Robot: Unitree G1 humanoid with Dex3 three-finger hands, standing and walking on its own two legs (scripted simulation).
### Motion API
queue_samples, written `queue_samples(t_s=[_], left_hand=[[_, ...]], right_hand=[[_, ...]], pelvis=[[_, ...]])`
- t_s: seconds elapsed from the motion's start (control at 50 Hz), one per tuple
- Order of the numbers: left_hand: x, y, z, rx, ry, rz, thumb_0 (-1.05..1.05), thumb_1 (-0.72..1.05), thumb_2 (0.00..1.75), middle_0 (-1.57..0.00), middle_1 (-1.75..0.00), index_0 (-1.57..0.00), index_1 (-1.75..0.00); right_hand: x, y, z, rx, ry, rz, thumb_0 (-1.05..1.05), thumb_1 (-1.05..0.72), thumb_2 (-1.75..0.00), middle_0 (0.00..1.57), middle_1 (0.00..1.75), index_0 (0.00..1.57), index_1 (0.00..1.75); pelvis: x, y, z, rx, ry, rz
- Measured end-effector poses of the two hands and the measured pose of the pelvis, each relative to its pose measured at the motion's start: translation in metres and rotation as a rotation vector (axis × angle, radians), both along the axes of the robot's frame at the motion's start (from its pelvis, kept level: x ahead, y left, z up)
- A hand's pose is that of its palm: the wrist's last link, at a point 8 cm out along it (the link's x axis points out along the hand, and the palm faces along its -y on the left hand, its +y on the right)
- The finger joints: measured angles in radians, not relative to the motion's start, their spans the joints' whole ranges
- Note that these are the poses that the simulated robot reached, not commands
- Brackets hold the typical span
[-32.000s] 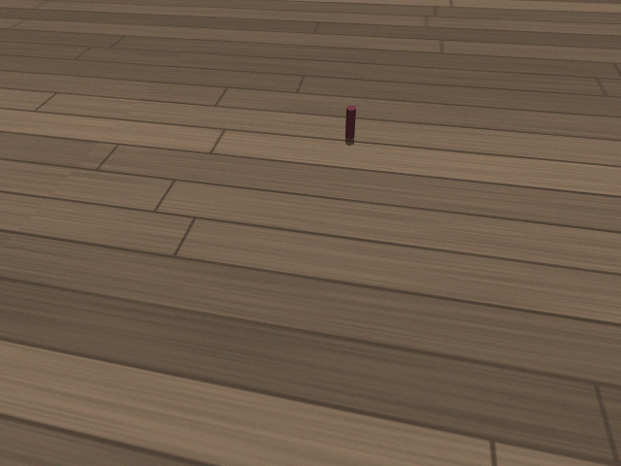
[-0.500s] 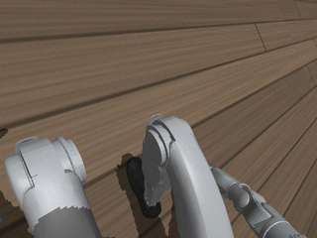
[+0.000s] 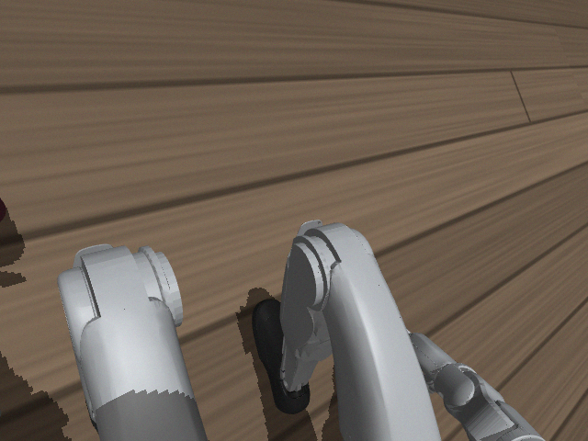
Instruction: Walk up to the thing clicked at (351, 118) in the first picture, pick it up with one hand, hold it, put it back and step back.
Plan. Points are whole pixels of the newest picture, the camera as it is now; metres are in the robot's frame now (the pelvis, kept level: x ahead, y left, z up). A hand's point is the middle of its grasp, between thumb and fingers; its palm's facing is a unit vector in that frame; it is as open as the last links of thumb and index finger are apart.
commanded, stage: withdraw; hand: left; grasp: from the side
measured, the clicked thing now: out of the picture +0.41 +0.33 -0.21
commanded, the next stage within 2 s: rise in 0.02 s
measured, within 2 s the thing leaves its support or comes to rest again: neither
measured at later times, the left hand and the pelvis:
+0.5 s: hand out of the picture +0.32 +0.46 +0.02, palm faces +0.48 -0.74 -0.47, open 17.4 cm; pelvis +0.01 -0.01 +0.08, yaw +7 degrees
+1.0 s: hand out of the picture +0.24 +0.32 +0.21, palm faces +0.41 -0.80 -0.44, open 17.2 cm; pelvis +0.06 -0.02 +0.30, yaw +14 degrees
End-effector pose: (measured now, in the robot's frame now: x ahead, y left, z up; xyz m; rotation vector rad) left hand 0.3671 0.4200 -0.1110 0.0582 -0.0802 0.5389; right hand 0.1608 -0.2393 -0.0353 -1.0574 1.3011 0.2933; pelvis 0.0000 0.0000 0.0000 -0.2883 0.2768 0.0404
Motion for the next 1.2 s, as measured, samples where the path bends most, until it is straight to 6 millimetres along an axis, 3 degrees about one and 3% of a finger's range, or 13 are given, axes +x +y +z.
queue_samples(t_s=[0.16,0.28,0.48,0.54,0.6,0.68,0.76,0.96,1.06,1.2], left_hand=[[-0.033,0.018,0.037,-0.066,0.094,-0.015,-0.01,-0.59,0.03,-0.06,-0.04,-0.07,-0.03],[-0.046,0.026,0.054,-0.025,0.297,-0.026,-0.01,-0.56,0.05,-0.06,-0.06,-0.07,-0.05],[-0.087,0.067,0.153,0.164,0.537,0.123,-0.01,-0.55,0.06,-0.07,-0.06,-0.07,-0.06],[-0.105,0.064,0.172,0.179,0.640,0.151,-0.01,-0.54,0.06,-0.07,-0.06,-0.06,-0.06],[-0.121,0.045,0.186,0.177,0.718,0.136,-0.01,-0.54,0.07,-0.06,-0.06,-0.06,-0.06],[-0.136,0.003,0.204,0.141,0.789,0.080,-0.01,-0.53,0.07,-0.06,-0.06,-0.06,-0.06],[-0.146,-0.030,0.234,0.084,0.821,0.066,-0.01,-0.51,0.08,-0.07,-0.06,-0.06,-0.06],[-0.161,-0.063,0.336,0.001,0.854,0.130,-0.01,-0.49,0.09,-0.07,-0.06,-0.06,-0.07],[-0.168,-0.084,0.374,-0.060,0.891,0.117,-0.01,-0.48,0.09,-0.07,-0.06,-0.06,-0.06],[-0.174,-0.113,0.424,-0.124,0.899,0.084,-0.01,-0.50,0.08,-0.06,-0.06,-0.06,-0.06]], right_hand=[[0.022,0.004,0.003,0.104,-0.113,-0.058,0.00,-0.89,-0.90,0.21,0.30,0.20,0.30],[0.037,0.006,0.009,0.174,-0.204,-0.180,0.00,-0.90,-0.90,0.21,0.30,0.20,0.30],[0.030,0.001,0.016,0.264,-0.174,-0.371,0.00,-0.92,-0.91,0.21,0.30,0.20,0.30],[0.029,0.000,0.019,0.288,-0.154,-0.418,0.01,-0.91,-0.91,0.21,0.30,0.20,0.30],[0.032,0.003,0.029,0.315,-0.146,-0.445,0.01,-0.90,-0.90,0.21,0.30,0.20,0.30],[0.047,0.009,0.058,0.356,-0.182,-0.457,0.01,-0.90,-0.90,0.21,0.30,0.20,0.30],[0.070,0.016,0.103,0.391,-0.256,-0.445,0.01,-0.90,-0.90,0.21,0.30,0.20,0.30],[0.130,0.028,0.226,0.467,-0.497,-0.391,0.01,-0.90,-0.90,0.21,0.30,0.20,0.30],[0.140,0.031,0.279,0.488,-0.568,-0.383,0.01,-0.90,-0.90,0.21,0.30,0.20,0.30],[0.134,0.036,0.335,0.490,-0.620,-0.404,0.01,-0.90,-0.90,0.21,0.30,0.20,0.30]], pelvis=[[0.001,0.000,0.015,0.021,0.075,0.019],[-0.001,-0.004,0.029,0.051,0.124,0.041],[0.005,-0.007,0.073,0.091,0.254,0.075],[0.007,-0.008,0.089,0.106,0.285,0.081],[0.009,-0.009,0.109,0.122,0.306,0.089],[0.013,-0.013,0.144,0.140,0.316,0.100],[0.021,-0.018,0.186,0.158,0.306,0.115],[0.051,-0.019,0.282,0.187,0.220,0.160],[0.064,-0.013,0.323,0.198,0.158,0.180],[0.080,-0.004,0.371,0.218,0.065,0.204]])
